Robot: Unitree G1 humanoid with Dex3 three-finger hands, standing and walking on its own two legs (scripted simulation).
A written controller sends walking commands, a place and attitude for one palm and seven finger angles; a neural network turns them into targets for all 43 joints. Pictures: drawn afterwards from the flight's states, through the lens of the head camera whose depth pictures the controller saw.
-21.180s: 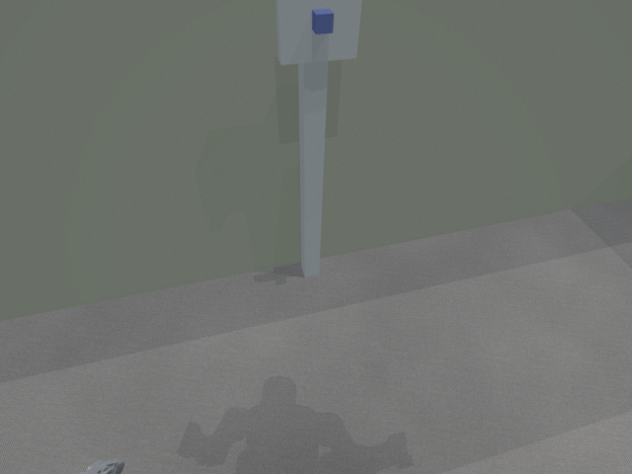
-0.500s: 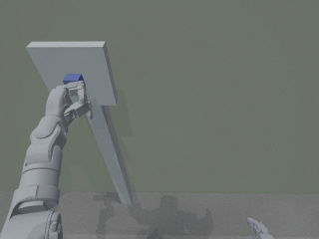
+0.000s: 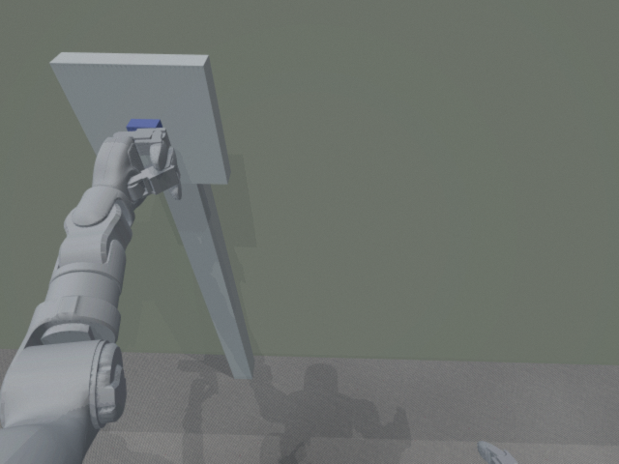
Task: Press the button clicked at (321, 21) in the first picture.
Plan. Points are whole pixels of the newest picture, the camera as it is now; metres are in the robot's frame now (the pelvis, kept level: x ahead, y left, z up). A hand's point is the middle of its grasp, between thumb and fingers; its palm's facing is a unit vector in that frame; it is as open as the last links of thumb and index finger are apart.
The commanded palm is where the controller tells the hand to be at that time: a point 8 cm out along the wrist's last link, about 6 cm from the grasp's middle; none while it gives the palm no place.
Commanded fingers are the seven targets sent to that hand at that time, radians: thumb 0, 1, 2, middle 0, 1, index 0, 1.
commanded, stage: hold the button down briefly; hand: left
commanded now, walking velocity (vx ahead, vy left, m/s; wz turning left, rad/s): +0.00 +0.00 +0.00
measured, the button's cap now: (150, 131) +0.49 +0.23 +0.19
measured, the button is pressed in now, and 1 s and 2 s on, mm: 11 0 0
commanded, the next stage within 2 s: pull the fist back off the button in 0.28 s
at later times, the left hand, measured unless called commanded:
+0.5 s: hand (171, 169) +0.44 +0.20 +0.17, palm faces +0.00 -1.00 -0.01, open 3.7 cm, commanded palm +0.43 +0.26 +0.17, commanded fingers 0.00 0.90 0.90 -1.30 -1.50 -1.30 -1.50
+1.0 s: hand (162, 195) +0.39 +0.20 +0.16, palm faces +0.00 -1.00 +0.00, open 3.2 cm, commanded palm +0.36 +0.25 +0.17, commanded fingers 0.00 0.90 0.90 -1.30 -1.50 -1.30 -1.50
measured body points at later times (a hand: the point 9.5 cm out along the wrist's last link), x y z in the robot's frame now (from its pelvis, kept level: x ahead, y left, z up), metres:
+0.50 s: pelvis -0.03 +0.01 -0.01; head -0.01 +0.01 +0.44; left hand +0.43 +0.25 +0.17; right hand +0.03 -0.26 -0.12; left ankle +0.04 +0.12 -0.73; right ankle -0.01 -0.10 -0.73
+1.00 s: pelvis +0.00 +0.02 +0.00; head -0.01 +0.01 +0.45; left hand +0.39 +0.25 +0.17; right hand +0.12 -0.23 -0.09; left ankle +0.04 +0.12 -0.73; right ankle -0.01 -0.10 -0.73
